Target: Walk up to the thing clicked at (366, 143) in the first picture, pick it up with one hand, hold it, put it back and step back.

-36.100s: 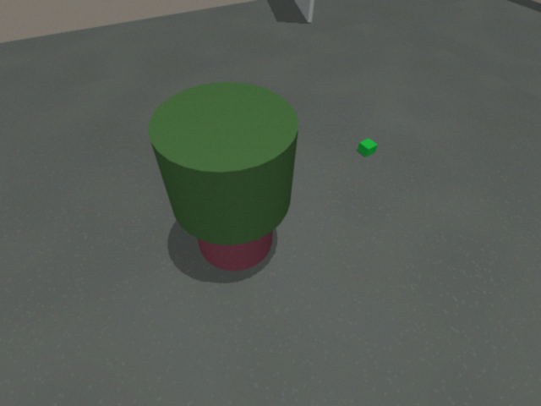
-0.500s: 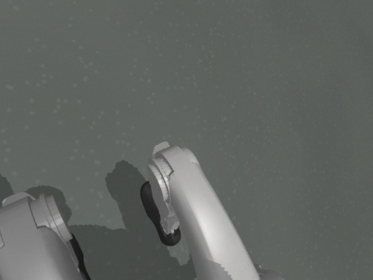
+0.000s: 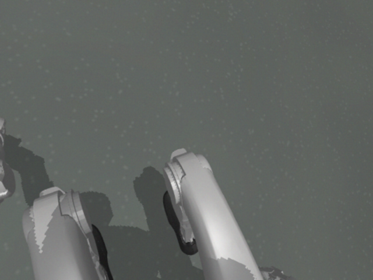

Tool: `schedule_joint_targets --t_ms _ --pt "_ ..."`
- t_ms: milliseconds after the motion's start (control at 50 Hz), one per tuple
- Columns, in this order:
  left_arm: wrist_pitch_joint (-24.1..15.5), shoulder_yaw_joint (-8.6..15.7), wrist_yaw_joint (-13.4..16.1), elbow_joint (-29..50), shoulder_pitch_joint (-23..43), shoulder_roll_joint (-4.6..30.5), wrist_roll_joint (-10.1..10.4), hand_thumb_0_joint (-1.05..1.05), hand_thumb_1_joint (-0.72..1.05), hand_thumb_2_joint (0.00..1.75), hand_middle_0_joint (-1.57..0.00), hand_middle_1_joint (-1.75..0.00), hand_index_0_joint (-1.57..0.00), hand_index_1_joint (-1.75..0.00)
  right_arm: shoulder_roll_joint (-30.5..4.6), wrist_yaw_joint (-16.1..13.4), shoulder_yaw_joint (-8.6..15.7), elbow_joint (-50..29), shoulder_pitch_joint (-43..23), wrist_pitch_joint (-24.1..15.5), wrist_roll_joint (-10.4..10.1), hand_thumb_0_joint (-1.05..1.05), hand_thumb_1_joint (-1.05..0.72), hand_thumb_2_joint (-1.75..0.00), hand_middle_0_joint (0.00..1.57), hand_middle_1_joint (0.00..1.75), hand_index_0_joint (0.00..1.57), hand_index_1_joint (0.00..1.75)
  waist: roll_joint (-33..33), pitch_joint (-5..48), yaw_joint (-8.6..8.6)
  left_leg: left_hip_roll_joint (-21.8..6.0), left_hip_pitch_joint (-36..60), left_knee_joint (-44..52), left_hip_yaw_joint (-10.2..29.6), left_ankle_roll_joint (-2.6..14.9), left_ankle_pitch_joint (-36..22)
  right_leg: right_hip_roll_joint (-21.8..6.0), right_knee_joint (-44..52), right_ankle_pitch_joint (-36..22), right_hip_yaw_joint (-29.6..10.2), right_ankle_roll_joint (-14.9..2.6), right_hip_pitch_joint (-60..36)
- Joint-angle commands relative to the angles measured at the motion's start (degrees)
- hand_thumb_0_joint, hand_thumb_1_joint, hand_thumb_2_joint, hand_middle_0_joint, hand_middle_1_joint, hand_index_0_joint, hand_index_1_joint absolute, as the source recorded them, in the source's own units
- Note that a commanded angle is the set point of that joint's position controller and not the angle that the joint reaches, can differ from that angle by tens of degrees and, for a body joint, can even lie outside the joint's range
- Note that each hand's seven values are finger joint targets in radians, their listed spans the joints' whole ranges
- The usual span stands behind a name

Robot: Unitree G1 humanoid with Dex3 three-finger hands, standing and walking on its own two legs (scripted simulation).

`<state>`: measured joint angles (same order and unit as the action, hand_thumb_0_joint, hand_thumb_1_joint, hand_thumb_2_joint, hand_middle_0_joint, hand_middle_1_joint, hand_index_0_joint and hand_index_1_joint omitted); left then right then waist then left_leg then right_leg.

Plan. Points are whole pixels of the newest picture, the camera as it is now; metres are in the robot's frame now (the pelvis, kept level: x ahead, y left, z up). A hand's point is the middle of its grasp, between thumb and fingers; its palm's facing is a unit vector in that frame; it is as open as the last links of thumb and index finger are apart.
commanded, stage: lift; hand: left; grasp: from above
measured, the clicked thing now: out of the picture +0.48 +0.31 -0.19
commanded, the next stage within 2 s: hold in 1.44 s
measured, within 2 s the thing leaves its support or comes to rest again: neither
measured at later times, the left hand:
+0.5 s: hand out of the picture +0.42 +0.29 +0.01, palm faces -0.17 -0.36 -0.92, open 10.0 cm
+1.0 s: hand out of the picture +0.38 +0.26 +0.22, palm faces -0.22 -0.36 -0.91, open 10.2 cm
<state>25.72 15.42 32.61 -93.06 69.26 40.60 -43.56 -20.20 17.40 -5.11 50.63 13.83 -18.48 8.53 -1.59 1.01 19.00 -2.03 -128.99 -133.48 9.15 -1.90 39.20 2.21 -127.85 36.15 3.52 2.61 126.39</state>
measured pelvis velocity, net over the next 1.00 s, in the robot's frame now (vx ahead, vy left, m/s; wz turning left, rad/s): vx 0.05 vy -0.02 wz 0.12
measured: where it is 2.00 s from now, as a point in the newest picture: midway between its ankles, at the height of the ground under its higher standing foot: (145, 252)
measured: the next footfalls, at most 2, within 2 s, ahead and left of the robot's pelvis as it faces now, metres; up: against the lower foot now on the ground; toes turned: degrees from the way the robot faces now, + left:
none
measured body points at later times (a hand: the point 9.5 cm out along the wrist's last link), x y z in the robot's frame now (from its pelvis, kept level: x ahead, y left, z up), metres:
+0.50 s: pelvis +0.01 -0.01 +0.11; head +0.18 +0.01 +0.52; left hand +0.42 +0.31 +0.07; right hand +0.09 -0.27 -0.03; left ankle +0.08 +0.14 -0.32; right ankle +0.11 -0.12 -0.32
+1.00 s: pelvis +0.05 -0.02 +0.29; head +0.13 -0.01 +0.73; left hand +0.39 +0.27 +0.27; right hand +0.17 -0.27 +0.16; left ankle +0.07 +0.14 -0.32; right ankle +0.11 -0.12 -0.32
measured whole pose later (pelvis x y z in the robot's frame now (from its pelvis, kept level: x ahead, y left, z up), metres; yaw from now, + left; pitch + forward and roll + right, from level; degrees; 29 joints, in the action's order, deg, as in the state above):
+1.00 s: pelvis +0.05 -0.02 +0.29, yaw +7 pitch +21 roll -1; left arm 41.6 -3.5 24.6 -66.3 39.9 13.8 -33.5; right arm -15.4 0.8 -0.7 50.9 11.0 -10.3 -2.4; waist -2.5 12.6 5.9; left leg -3.5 -65.8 -74.9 2.9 -3.0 30.6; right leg 0.9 -74.2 30.2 1.3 -0.8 65.4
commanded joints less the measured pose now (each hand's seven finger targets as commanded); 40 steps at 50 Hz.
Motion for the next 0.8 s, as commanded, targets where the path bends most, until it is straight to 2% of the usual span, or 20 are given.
schedule_joint_targets --t_ms 0,20,40,80,120,160,180,220,280,340,360,400,420,480,520,580,680,720,760,780 --pt "0.11 -3.45 0.57 10.58 18.03 9.74 -1.23 0.00 0.59 0.75 -0.99 -0.72 -1.00 -0.71 -13.60 -1.42 5.97 1.37 12.67 0.50 -0.94 0.00 -0.91 -0.91 0.20 0.30 0.20 0.30 -18.22 43.81 -1.22 0.76 28.26 15.78 -7.77 2.38 -9.27 1.15 16.20 -9.02 3.68 -3.74 -25.98" --pt "0.08 -2.62 0.35 14.41 19.40 11.13 -0.90 0.00 0.58 0.75 -0.98 -0.73 -0.99 -0.72 -13.39 -1.64 6.63 2.08 14.04 0.75 -1.07 0.00 -0.91 -0.91 0.20 0.30 0.20 0.30 -16.84 45.44 -1.55 0.68 29.47 15.83 -7.90 2.47 -10.86 1.18 16.81 -10.74 3.54 -3.58 -27.68" --pt "1.05 -3.47 0.13 9.32 15.64 8.46 -0.71 0.00 0.57 0.77 -0.97 -0.74 -0.98 -0.73 -13.23 -1.88 6.94 1.50 12.54 0.95 -1.63 0.00 -0.91 -0.91 0.20 0.30 0.20 0.30 -15.90 45.26 -2.23 0.87 28.81 16.49 -8.23 2.56 -9.78 1.05 17.73 -9.38 2.98 -3.67 -27.21" --pt "0.82 -3.44 -0.51 15.21 17.47 8.47 0.33 0.00 0.57 0.74 -0.96 -0.73 -0.98 -0.72 -12.64 -2.52 8.07 1.97 12.43 1.45 -2.01 0.00 -0.91 -0.91 0.20 0.30 0.20 0.30 -16.28 46.48 -2.95 0.89 30.52 18.35 -8.18 2.51 -9.60 0.79 18.25 -9.13 2.90 -3.77 -27.15" --pt "1.57 -5.32 -1.39 14.44 16.26 4.89 0.11 0.00 0.57 0.74 -0.96 -0.74 -0.98 -0.72 -11.79 -3.02 8.52 2.14 11.97 1.93 -2.55 0.00 -0.91 -0.91 0.20 0.30 0.20 0.30 -15.27 46.25 -3.05 0.92 31.68 19.90 -8.53 2.42 -8.79 0.75 19.67 -8.44 2.50 -3.96 -26.79" --pt "1.90 -4.64 -1.65 16.85 14.71 6.29 0.27 0.00 0.57 0.73 -0.97 -0.73 -0.98 -0.71 -11.78 -3.73 9.10 1.80 11.10 2.42 -3.19 0.00 -0.91 -0.91 0.20 0.30 0.20 0.30 -14.97 46.39 -4.59 1.00 33.40 22.35 -7.91 2.24 -7.51 0.50 20.36 -7.01 2.51 -4.13 -26.14" --pt "2.55 -5.49 -2.06 14.48 11.90 2.40 1.43 0.00 0.58 0.73 -0.98 -0.71 -1.00 -0.70 -11.27 -4.04 9.16 1.82 10.33 2.83 -3.61 0.00 -0.91 -0.91 0.20 0.30 0.20 0.30 -13.84 44.96 -4.41 1.01 34.72 23.55 -7.27 2.12 -7.12 -0.01 20.94 -6.76 2.77 -4.21 -24.59" --pt "2.93 -5.77 -2.40 18.50 12.34 2.75 1.40 0.00 0.59 0.73 -0.99 -0.71 -1.00 -0.70 -11.45 -4.87 9.43 1.23 9.42 3.46 -4.36 0.00 -0.91 -0.91 0.20 0.30 0.20 0.30 -14.23 46.85 -5.07 0.95 37.77 25.72 -6.76 1.99 -6.82 -0.09 22.28 -6.51 2.79 -4.35 -25.11" --pt "4.20 -7.00 -3.29 23.00 10.03 -0.15 2.70 0.00 0.57 0.75 -0.98 -0.72 -0.99 -0.72 -10.38 -5.84 9.34 0.15 8.10 4.34 -4.95 0.00 -0.91 -0.91 0.20 0.30 0.20 0.30 -12.25 48.11 -5.51 1.10 40.35 27.78 -6.92 2.05 -8.94 -0.25 24.98 -8.68 2.49 -4.03 -28.64" --pt "5.59 -7.62 -4.80 28.48 8.31 -0.63 3.80 0.00 0.58 0.75 -0.98 -0.72 -0.99 -0.71 -9.79 -6.99 9.48 -0.49 6.68 5.08 -5.45 0.00 -0.91 -0.91 0.20 0.30 0.20 0.30 -11.01 47.15 -6.20 1.18 42.44 30.91 -7.11 2.14 -8.43 -0.36 28.22 -7.87 1.84 -3.81 -30.95" --pt "6.48 -9.16 -5.29 26.00 5.40 -3.84 4.14 0.00 0.58 0.74 -0.98 -0.72 -0.99 -0.71 -9.60 -7.39 9.39 -1.27 5.75 5.28 -5.68 0.00 -0.91 -0.91 0.20 0.30 0.20 0.30 -10.48 46.35 -6.60 1.24 43.06 32.36 -6.98 1.95 -7.81 -0.43 29.24 -7.28 1.82 -3.88 -31.48" --pt "7.42 -9.12 -5.92 30.41 3.58 -2.12 4.51 0.00 0.58 0.76 -0.99 -0.71 -0.99 -0.71 -9.01 -8.27 9.12 -2.13 4.46 5.87 -6.13 0.00 -0.91 -0.91 0.20 0.30 0.20 0.30 -8.35 46.84 -7.71 1.25 44.24 34.28 -7.18 2.10 -7.23 -0.17 32.15 -6.43 1.31 -3.67 -35.17" --pt "8.06 -10.53 -6.49 32.57 3.77 -4.17 4.60 0.00 0.58 0.74 -0.99 -0.70 -1.00 -0.70 -8.42 -8.76 8.96 -2.55 4.15 6.00 -6.39 0.00 -0.91 -0.91 0.20 0.30 0.20 0.30 -8.39 47.55 -7.62 1.36 44.69 34.88 -8.15 2.18 -7.85 -0.03 33.72 -7.05 0.67 -3.60 -37.58" --pt "10.26 -11.37 -6.59 34.50 -0.53 -4.33 5.38 0.00 0.58 0.77 -1.00 -0.71 -1.00 -0.71 -7.57 -10.64 8.28 -3.91 1.53 6.58 -7.28 0.00 -0.91 -0.91 0.20 0.30 0.20 0.30 -6.80 45.55 -9.30 1.45 45.48 38.62 -8.30 2.16 -5.28 0.14 38.94 -3.07 -1.03 -3.42 -42.05" --pt "11.35 -12.75 -6.85 36.71 -0.94 -6.75 6.26 0.00 0.55 0.74 -0.97 -0.71 -0.97 -0.71 -7.07 -11.74 8.01 -4.20 0.83 6.81 -7.79 0.00 -0.91 -0.91 0.20 0.30 0.20 0.30 -5.86 45.98 -9.37 1.43 48.05 41.57 -8.08 1.98 -5.70 0.14 41.08 -3.98 -0.96 -3.41 -44.91" --pt "12.68 -13.65 -6.95 39.08 -4.36 -6.57 6.14 0.00 0.51 0.73 -0.95 -0.70 -0.95 -0.70 -6.73 -13.39 7.57 -4.67 -0.76 7.06 -8.74 0.00 -0.91 -0.91 0.20 0.30 0.20 0.30 -5.17 43.91 -10.43 1.22 53.35 46.54 -7.54 1.81 -4.45 0.21 45.29 -2.77 -1.08 -3.46 -48.42" --pt "14.28 -16.10 -7.20 41.30 -6.61 -10.42 6.89 0.00 0.46 0.76 -0.91 -0.75 -0.91 -0.75 -4.88 -15.31 6.94 -4.56 -1.08 6.98 -9.84 0.00 -0.91 -0.91 0.20 0.30 0.20 0.30 -2.10 41.79 -10.78 1.33 58.40 51.65 -9.10 2.33 -8.82 0.17 52.86 -6.44 -3.42 -2.75 -60.36" --pt "14.95 -16.30 -6.86 41.32 -6.95 -9.82 6.78 0.00 0.44 0.76 -0.88 -0.79 -0.89 -0.78 -4.65 -15.90 6.84 -4.33 -1.45 6.94 -10.18 0.00 -0.91 -0.91 0.20 0.30 0.20 0.30 -1.19 40.58 -11.31 1.38 60.53 54.27 -9.51 2.50 -9.88 0.17 56.35 -6.96 -4.42 -2.56 -64.88" --pt "15.60 -17.71 -6.92 40.21 -6.45 -13.17 7.56 0.00 0.42 0.75 -0.87 -0.78 -0.88 -0.77 -4.20 -16.37 6.80 -3.66 -1.26 6.89 -10.43 0.00 -0.91 -0.91 0.20 0.30 0.20 0.30 -1.06 37.84 -10.73 1.30 64.69 57.82 -9.16 2.31 -10.91 0.04 58.33 -8.88 -3.48 -2.69 -66.16" --pt "15.74 -17.46 -6.77 38.81 -7.27 -12.90 7.46 0.00 0.42 0.75 -0.86 -0.79 -0.88 -0.78 -4.52 -16.65 6.99 -3.31 -1.31 6.87 -10.56 0.00 -0.91 -0.91 0.20 0.30 0.20 0.30 -1.54 36.37 -11.21 1.19 67.31 59.85 -8.65 2.10 -10.51 0.21 59.37 -8.82 -2.49 -3.03 -65.73"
